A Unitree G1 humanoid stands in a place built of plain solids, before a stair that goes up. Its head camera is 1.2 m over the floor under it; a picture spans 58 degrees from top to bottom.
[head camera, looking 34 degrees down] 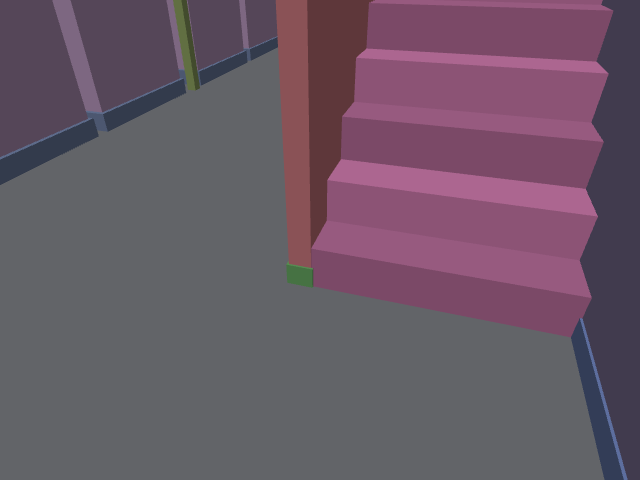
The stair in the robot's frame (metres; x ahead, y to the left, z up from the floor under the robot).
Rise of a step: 0.20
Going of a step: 0.23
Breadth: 1.02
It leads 17 degrees to the right of straight ahead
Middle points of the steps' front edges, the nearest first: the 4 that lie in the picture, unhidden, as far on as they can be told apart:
1.28 -0.45 0.20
1.49 -0.52 0.40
1.71 -0.58 0.59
1.93 -0.65 0.79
